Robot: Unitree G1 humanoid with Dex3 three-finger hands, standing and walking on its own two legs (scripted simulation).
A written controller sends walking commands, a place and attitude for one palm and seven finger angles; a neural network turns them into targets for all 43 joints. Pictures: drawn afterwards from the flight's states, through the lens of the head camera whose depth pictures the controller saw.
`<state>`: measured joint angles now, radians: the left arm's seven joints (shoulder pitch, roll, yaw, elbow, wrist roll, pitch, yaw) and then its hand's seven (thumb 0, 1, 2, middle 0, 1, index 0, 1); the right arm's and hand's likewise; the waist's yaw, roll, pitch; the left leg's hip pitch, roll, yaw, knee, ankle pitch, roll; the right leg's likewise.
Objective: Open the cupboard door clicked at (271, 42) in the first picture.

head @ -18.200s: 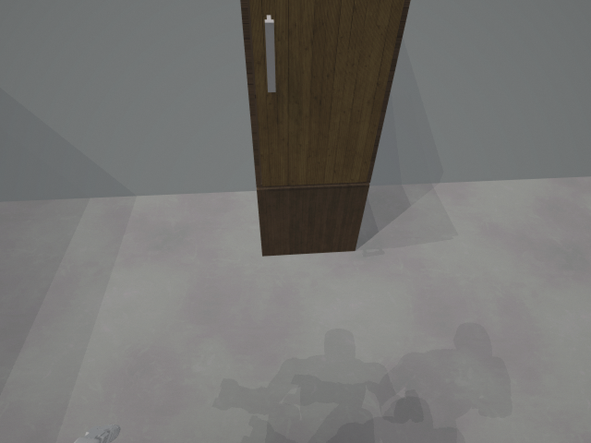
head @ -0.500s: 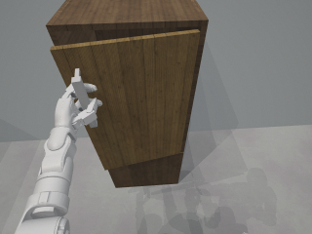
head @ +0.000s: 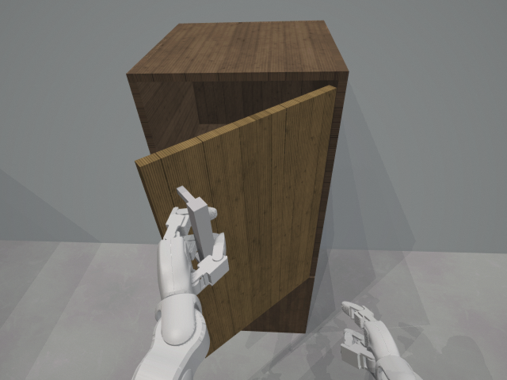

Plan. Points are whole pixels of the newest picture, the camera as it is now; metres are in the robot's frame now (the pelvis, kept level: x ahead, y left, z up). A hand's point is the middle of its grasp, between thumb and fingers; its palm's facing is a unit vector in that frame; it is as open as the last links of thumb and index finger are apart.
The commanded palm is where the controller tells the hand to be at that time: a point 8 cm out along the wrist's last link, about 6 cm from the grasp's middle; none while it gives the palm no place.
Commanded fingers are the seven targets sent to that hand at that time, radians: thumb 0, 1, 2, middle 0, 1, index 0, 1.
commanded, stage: pull the door open along its arc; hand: left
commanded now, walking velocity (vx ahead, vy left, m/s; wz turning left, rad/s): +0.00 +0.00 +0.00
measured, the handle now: (198, 236) +0.30 +0.11 +0.12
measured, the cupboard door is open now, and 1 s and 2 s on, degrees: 41 41 44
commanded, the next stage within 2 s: open thumb and fingers to let go in 0.12 s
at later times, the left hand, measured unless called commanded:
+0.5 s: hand (220, 254) +0.26 +0.07 +0.13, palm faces +0.38 -0.93 +0.00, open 7.8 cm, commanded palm +0.21 +0.09 +0.12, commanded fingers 0.00 -0.15 0.45 -0.32 -1.24 -0.32 -1.24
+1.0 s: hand (218, 258) +0.26 +0.07 +0.13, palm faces +0.27 -0.96 +0.00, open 14.9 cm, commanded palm +0.21 +0.10 +0.12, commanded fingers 0.00 -0.50 0.30 -0.15 -0.30 -0.15 -0.30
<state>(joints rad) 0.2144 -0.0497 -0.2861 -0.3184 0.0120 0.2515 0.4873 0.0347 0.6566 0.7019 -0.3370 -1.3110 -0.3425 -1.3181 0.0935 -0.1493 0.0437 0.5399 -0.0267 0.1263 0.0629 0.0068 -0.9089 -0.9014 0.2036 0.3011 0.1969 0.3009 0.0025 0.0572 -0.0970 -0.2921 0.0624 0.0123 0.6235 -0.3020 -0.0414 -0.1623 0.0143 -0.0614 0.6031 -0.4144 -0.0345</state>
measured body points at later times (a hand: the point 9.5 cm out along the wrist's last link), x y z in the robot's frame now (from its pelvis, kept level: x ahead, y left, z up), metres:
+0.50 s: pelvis -0.01 -0.02 +0.00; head -0.03 -0.05 +0.45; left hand +0.24 +0.11 +0.13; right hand +0.19 -0.22 -0.10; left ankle +0.02 +0.15 -0.72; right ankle -0.05 -0.09 -0.73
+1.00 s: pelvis -0.02 +0.01 +0.00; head -0.06 +0.00 +0.45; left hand +0.24 +0.12 +0.13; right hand +0.18 -0.18 -0.08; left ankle +0.02 +0.15 -0.73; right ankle -0.05 -0.09 -0.73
